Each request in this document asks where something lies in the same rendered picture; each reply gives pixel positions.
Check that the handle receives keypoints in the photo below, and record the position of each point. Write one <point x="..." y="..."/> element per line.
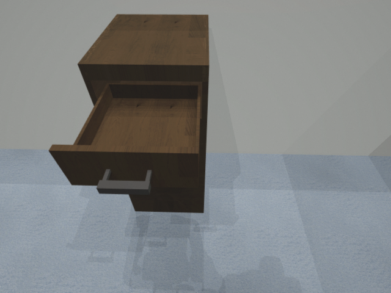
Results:
<point x="106" y="186"/>

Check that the drawer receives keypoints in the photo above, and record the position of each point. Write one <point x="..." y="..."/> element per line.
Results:
<point x="135" y="127"/>

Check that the cabinet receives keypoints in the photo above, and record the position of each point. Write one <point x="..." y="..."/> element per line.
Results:
<point x="155" y="49"/>

